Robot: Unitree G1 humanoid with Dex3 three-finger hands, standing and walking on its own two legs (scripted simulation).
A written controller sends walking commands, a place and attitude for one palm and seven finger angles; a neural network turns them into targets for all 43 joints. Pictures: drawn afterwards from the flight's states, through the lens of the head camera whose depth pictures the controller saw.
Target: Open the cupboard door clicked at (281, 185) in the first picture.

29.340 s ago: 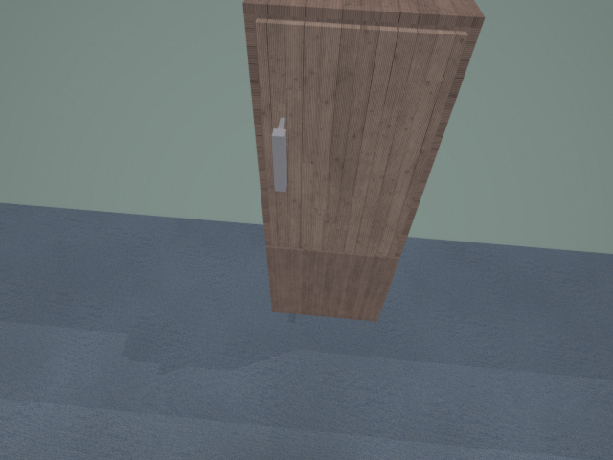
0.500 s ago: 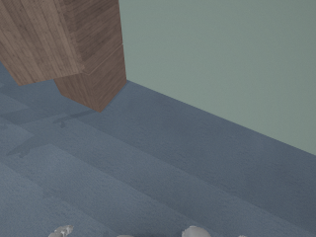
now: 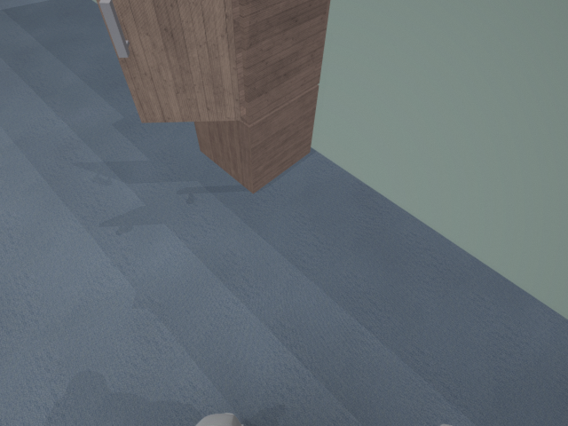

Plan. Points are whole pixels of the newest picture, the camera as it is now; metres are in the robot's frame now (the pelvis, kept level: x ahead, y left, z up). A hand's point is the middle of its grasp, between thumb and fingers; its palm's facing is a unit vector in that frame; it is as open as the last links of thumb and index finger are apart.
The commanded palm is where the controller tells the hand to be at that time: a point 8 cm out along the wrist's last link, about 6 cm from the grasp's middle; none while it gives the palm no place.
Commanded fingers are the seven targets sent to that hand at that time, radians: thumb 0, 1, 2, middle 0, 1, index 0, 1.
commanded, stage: turn to face it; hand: left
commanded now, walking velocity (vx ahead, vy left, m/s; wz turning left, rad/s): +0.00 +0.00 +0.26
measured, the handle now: (117, 25) +1.02 +0.52 +0.01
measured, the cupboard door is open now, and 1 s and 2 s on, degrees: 49 49 49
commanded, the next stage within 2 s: take the last steps up to it in 0.12 s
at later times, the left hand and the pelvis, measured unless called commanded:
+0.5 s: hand out of the picture +0.04 +0.20 -0.15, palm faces +0.22 -0.94 -0.25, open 7.4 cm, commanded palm none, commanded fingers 0.00 0.90 0.90 -0.20 -0.30 -0.20 -0.30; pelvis +0.02 -0.01 +0.00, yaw +9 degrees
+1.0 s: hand (92, 424) +0.13 +0.31 -0.17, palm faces +0.29 -0.93 -0.21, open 7.4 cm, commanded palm none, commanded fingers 0.00 0.90 0.90 -0.20 -0.30 -0.20 -0.30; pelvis +0.16 +0.11 +0.00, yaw +13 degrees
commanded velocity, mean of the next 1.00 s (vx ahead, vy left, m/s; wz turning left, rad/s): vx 0.24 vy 0.09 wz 0.13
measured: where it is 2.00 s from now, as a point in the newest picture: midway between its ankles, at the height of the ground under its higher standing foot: (225, 320)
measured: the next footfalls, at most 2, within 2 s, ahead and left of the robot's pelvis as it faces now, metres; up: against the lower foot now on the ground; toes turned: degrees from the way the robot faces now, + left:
left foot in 0.04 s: +0.05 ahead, +0.12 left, +0.00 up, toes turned +4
right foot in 0.42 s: +0.05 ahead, -0.13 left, +0.00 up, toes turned +3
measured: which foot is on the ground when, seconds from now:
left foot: up 0.00-0.02, down 0.04-0.40, up 0.42-0.78, down 0.80-1.00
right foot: down 0.00-0.04, up 0.06-0.40, down 0.42-0.80, up 0.82-1.00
